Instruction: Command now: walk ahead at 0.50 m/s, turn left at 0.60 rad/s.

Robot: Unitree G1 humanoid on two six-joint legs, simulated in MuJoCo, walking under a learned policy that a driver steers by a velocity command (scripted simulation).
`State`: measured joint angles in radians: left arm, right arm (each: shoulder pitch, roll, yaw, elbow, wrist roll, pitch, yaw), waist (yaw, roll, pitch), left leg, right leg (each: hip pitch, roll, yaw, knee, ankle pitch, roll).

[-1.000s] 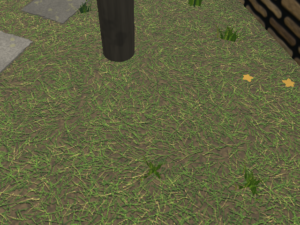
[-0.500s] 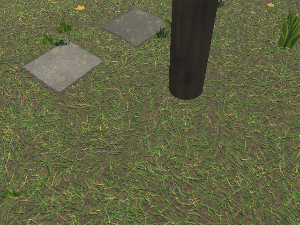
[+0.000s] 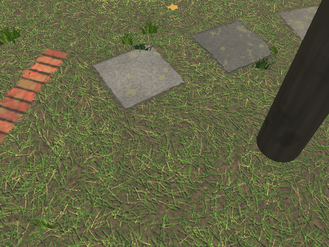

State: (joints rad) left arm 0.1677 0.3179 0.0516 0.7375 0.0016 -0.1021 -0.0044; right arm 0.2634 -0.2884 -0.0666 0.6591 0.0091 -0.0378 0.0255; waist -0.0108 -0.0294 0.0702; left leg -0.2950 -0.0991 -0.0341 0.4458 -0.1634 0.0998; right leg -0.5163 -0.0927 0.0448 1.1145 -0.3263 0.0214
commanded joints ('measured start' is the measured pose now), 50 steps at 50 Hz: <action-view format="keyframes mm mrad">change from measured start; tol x32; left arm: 1 30 95 29 -55 16 5 3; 50 45 94 25 -39 16 91 38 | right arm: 1 -33 -148 -40 -71 -2 -27 -19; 50 -119 -183 -56 -125 -16 31 -37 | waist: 1 31 77 -105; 15 55 137 -145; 17 47 -331 -407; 31 45 -42 -18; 41 32 342 -386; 50 45 108 -216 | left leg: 1 102 249 -300 -228 208 202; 14 157 221 -394 -6 107 78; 19 -490 96 -155 861 -309 -82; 39 111 44 98 48 171 16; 41 605 450 -547 86 794 309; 44 340 354 -428 -74 314 220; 50 10 246 -300 -113 363 175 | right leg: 1 -98 -20 14 -91 92 35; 13 74 85 44 -618 279 -2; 15 332 61 34 -665 266 -58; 17 883 -314 676 -762 -45 -269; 23 433 -161 220 -908 138 -179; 38 509 -147 -214 -624 902 -110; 39 450 -105 -236 -439 837 -75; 41 -100 130 -140 223 -422 50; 50 6 60 24 -57 -53 61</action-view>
